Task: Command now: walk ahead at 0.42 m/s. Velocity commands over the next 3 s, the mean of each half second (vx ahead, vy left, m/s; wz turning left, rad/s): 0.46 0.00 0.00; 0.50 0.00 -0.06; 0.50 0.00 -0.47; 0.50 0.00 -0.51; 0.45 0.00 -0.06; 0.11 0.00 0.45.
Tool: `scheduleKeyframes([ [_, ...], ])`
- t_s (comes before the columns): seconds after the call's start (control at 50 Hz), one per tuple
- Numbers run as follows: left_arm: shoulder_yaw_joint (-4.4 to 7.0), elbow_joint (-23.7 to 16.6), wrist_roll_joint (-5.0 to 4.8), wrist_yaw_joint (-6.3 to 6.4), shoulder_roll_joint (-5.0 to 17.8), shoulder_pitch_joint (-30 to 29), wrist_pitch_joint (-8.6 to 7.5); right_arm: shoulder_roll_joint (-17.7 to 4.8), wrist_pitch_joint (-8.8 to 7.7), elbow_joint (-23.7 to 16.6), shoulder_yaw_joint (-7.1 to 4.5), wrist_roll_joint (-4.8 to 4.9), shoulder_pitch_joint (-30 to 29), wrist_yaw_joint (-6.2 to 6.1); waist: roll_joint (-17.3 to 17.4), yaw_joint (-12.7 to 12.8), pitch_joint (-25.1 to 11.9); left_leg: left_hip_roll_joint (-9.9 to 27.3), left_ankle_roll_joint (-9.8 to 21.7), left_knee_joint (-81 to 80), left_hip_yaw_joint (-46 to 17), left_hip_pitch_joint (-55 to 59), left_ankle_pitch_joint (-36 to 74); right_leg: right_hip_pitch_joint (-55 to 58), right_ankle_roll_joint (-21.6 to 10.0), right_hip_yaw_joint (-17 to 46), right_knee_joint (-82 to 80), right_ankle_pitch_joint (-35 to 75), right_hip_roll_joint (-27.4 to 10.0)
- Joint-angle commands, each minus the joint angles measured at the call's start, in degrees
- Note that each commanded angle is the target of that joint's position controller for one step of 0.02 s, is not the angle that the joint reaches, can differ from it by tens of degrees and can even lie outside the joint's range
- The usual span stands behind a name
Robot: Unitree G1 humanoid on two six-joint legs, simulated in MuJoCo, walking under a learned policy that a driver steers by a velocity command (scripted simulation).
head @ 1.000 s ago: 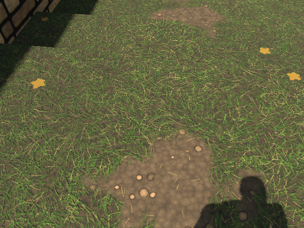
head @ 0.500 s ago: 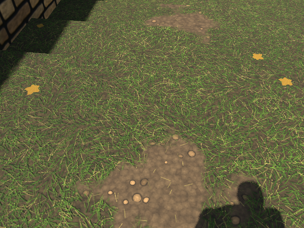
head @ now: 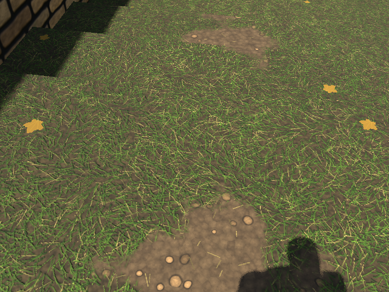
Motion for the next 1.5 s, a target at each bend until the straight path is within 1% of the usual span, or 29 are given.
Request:
scheduleKeyframes([
  [0.02, 0.55, -3.7, 0.28, -0.85, 2.8, -4.1, -0.77, -5.3, -1.52, -0.6, -0.51, 0.29, 4.3, -0.26, 5.2, 0.3, 7.6, 14.8, 5.5, -13.5, -15.3, 7.1, 8.5, -18.1, 1.3, -0.3, 3.2, 5.8, -2.7],
  [0.2, -1.16, -12.0, -0.98, -0.38, 0.8, -21.2, 0.03, -5.9, -1.71, 1.2, 0.24, 0.09, 8.9, -0.93, 8.1, -1.8, 9.3, 13.1, 5.3, -11.1, -6.0, 5.1, 39.0, -9.1, 0.8, -7.2, -19.8, 12.6, 1.4],
  [0.24, -0.49, -11.5, -0.99, 0.37, 2.6, -17.0, -0.24, -7.0, -1.93, 1.1, -0.02, 0.19, 7.1, -1.04, 8.1, 0.9, 6.6, 14.0, 4.5, -5.3, -4.7, 7.3, 53.9, -1.8, -1.7, -7.5, -22.2, 11.5, 3.5],
  [0.28, 1.01, -7.2, -1.11, 1.27, 5.3, -2.9, -1.05, -8.3, -1.64, 0.7, -0.52, 0.25, 5.2, -1.18, 7.6, 6.9, -1.0, 13.7, 3.3, 10.8, -3.4, 8.3, 61.5, 12.3, -4.0, -6.6, -25.7, 11.1, 5.7],
  [0.3, 1.97, -4.5, -0.49, 1.86, 7.0, 5.6, -1.47, -8.4, -1.51, 0.2, -0.56, 0.51, 4.3, -1.0, 6.6, 10.5, -5.1, 11.9, 2.7, 22.7, -2.5, 1.7, 51.8, 24.3, -5.3, -3.7, -28.4, 11.3, 2.7],
  [0.32, 3.33, -3.3, 0.86, 2.27, 12.3, 13.7, -1.63, -5.1, -1.44, -1.3, 0.06, 0.44, 6.1, -0.72, -1.2, 11.2, -12.0, 7.6, 2.3, 41.3, -0.1, -8.9, 23.9, 36.0, -7.9, 13.5, -29.0, 2.2, -12.3],
  [0.34, 3.74, -3.7, 0.29, 1.61, 13.4, 11.8, -0.84, -1.8, -1.2, -1.1, -0.11, 2.08, 11.8, 0.04, -11.4, 6.6, -16.5, -2.9, 0.7, 60.8, -2.9, -26.4, -13.2, 43.8, -16.4, 43.3, -39.5, -2.3, -23.3],
  [0.36, 3.44, -4.7, -1.49, 1.13, 11.1, 4.4, -0.73, -6.0, -0.89, -2.3, -1.01, 0.6, 6.4, -0.11, -3.1, 4.7, -8.2, 1.9, 1.9, 62.2, -6.8, -31.6, -8.1, 35.7, -15.1, 38.9, -43.0, -9.1, -20.7],
  [0.4, 1.58, -5.4, -1.37, 0.85, 4.0, -2.3, -1.8, -5.0, -1.16, -4.5, -1.3, 0.15, -1.3, 0.35, 2.4, 1.8, 3.4, 6.2, 2.0, 55.7, -6.0, -29.9, -0.7, 19.7, -11.9, 24.3, -46.6, -0.5, -16.3],
  [0.42, 0.94, -4.5, -1.15, 1.11, 2.3, -1.9, -2.44, -4.4, -0.55, -4.8, -1.43, -0.53, -1.8, 0.54, 2.3, 0.2, 4.2, 7.5, 1.6, 52.4, -6.3, -26.7, 0.0, 15.4, -10.3, 19.6, -47.1, 4.9, -14.0],
  [0.5, 0.58, -1.8, -1.15, 1.59, 2.9, 3.4, -4.04, -2.2, 1.72, -5.6, -1.36, -1.16, -2.8, 1.5, -0.1, -2.1, 4.8, 8.6, -0.5, 45.2, -3.9, -25.7, 2.2, 12.1, -8.8, 10.3, -49.0, 16.3, -10.4],
  [0.64, -0.01, -0.6, -1.44, 1.71, 3.5, 11.1, -3.87, -2.1, 1.88, -12.2, -0.81, -0.15, -21.4, 2.15, -1.4, 2.2, 7.0, 7.9, -2.7, 23.5, 1.1, -31.2, 15.9, 18.2, -5.7, 3.7, -49.8, 28.0, -7.3],
  [0.74, -0.08, 1.0, -0.7, 2.47, 4.1, 15.6, -3.48, -2.8, 1.37, -14.9, -0.72, 0.01, -28.2, 1.95, -2.3, 4.3, 7.2, 5.6, -0.9, 15.1, 2.5, -31.9, 14.6, 28.9, -6.2, 3.5, -46.4, 35.9, -10.0],
  [0.8, 0.26, 1.0, -0.3, 2.95, 5.3, 13.5, -3.31, -4.2, 0.62, -14.5, -1.46, -0.05, -24.3, 1.44, -3.1, 1.2, 5.1, 2.7, 1.9, 11.5, 3.4, -24.3, 7.6, 32.0, -5.4, 2.3, -39.0, 52.2, -11.3],
  [0.84, 0.43, 0.8, -0.61, 2.84, 6.0, 11.6, -2.99, -6.5, -0.28, -9.5, -2.9, -0.48, -8.9, 0.5, -2.2, -5.4, -2.5, 0.2, 4.6, 6.0, 3.9, -6.1, 9.0, 28.6, -3.7, 0.1, -21.9, 56.3, -9.2],
  [0.86, -0.22, -0.9, -1.38, 2.56, 4.3, 11.3, -3.15, -10.5, -0.78, -7.4, -4.22, -2.01, 1.0, -0.2, 1.2, -8.6, -8.8, 10.4, 7.4, 5.6, -6.8, 9.9, 5.5, 16.0, -2.8, -0.6, -6.7, 39.2, -7.0],
  [0.88, -1.46, -1.8, -3.92, 1.91, -2.4, 18.7, -2.93, -16.1, -0.54, -7.1, -5.72, -2.79, 4.8, -0.08, 14.5, -5.7, -17.0, 29.0, 16.3, 1.3, -35.5, 26.8, 3.1, -5.7, -0.1, -4.0, 16.6, -5.5, 3.9],
  [0.9, 0.49, -1.1, -2.34, 2.33, 4.7, 14.5, -2.53, -12.9, 0.34, -7.7, -5.31, -0.48, 0.9, 0.48, 4.6, -5.5, -14.6, 27.1, 15.0, -3.3, -39.0, 21.3, -1.7, -10.4, -1.1, 3.9, 21.6, -9.3, 2.9],
  [0.92, 0.8, -3.1, -1.99, 2.22, 4.5, 9.3, -2.61, -9.8, 0.21, -8.7, -4.3, 0.07, -6.1, 0.63, 3.9, -2.9, -4.9, 25.0, 12.5, -5.4, -28.6, 11.9, -1.6, -12.1, -1.3, 4.6, 19.8, -4.0, -0.1],
  [0.94, 0.71, -3.5, -1.84, 2.07, 3.3, 7.0, -2.69, -6.4, -0.38, -9.1, -3.46, -0.14, -9.4, 0.87, 2.1, -1.6, -0.5, 22.5, 10.2, -7.9, -22.2, 4.7, 3.1, -10.4, -1.3, 4.6, 16.6, -0.4, -2.2],
  [0.98, 0.9, -3.1, -0.39, 1.4, 1.4, 7.8, -1.13, -2.8, -1.23, -7.7, -2.37, 0.02, -9.7, 0.28, 3.9, 1.4, 3.0, 17.9, 5.7, -10.2, -12.0, -3.5, 9.1, -5.6, -0.6, 4.4, 12.0, 2.2, -4.1],
  [1.08, 1.18, -6.1, -0.15, 0.06, -0.2, 2.0, 1.34, -5.2, -2.81, -6.1, -2.72, 0.32, -4.5, -0.23, 4.7, 2.4, 4.6, 16.5, 4.1, -12.2, -2.1, -3.8, 18.3, -11.1, 0.7, 2.4, 8.4, 8.7, -5.0],
  [1.26, -0.02, -13.7, -0.27, -1.1, -0.6, -15.9, 0.97, -6.4, -2.31, -4.3, -2.48, 0.17, 3.0, -1.43, 5.0, -1.5, 7.4, 16.7, 2.4, -10.2, 8.5, 5.8, 32.6, -12.1, -0.4, -5.9, -17.1, 17.4, -2.4],
  [1.36, 1.51, -12.6, 0.14, -0.7, 2.3, -8.2, 0.96, -9.5, -0.65, -4.7, -3.4, -0.38, 1.6, -2.33, 7.8, 3.3, 1.7, 18.6, 2.2, 8.4, 12.4, 12.3, 62.6, -0.4, -6.2, -9.6, -20.6, 4.8, 4.6],
  [1.4, 3.61, -8.7, 0.74, 0.04, 6.2, 5.6, 0.25, -10.7, 0.14, -6.4, -3.83, -0.03, -0.3, -1.63, 4.8, 9.7, -5.6, 17.5, 0.6, 32.2, 13.1, 2.8, 49.8, 18.4, -9.9, -5.0, -28.6, 4.8, 5.2],
  [1.42, 5.33, -8.6, 1.2, 0.78, 12.2, 8.2, 0.15, -5.8, 0.08, -9.4, -2.91, 0.54, 0.5, -0.92, -5.0, 8.5, -10.8, 11.7, -1.8, 52.1, 12.8, -16.2, 10.8, 33.8, -15.2, 16.8, -30.1, 2.3, -10.5],
  [1.44, 5.92, -9.9, -0.08, 0.62, 15.5, 7.4, 0.88, -6.2, -0.43, -13.5, -3.12, 0.96, -2.1, 0.02, -9.0, 6.7, -14.2, 0.3, -3.8, 65.8, 2.0, -33.4, -16.3, 41.4, -22.5, 45.1, -39.5, 4.4, -19.5],
  [1.46, 5.41, -9.5, -0.96, 1.08, 13.6, 5.5, 1.42, -7.9, -1.06, -14.8, -3.3, 0.38, -8.9, 0.31, -0.8, 6.7, -6.4, 5.1, -3.1, 64.4, -4.1, -40.1, -9.9, 36.8, -19.9, 36.1, -41.2, 5.0, -17.7],
  [1.5, 4.1, -9.9, -1.35, 1.62, 8.5, 0.0, 0.9, -7.4, -1.85, -14.4, -3.13, 0.53, -8.3, 0.22, 4.5, 1.8, 1.9, 9.0, -3.2, 54.2, -4.0, -35.4, -2.4, 23.1, -14.5, 24.2, -43.0, 15.7, -12.9],
])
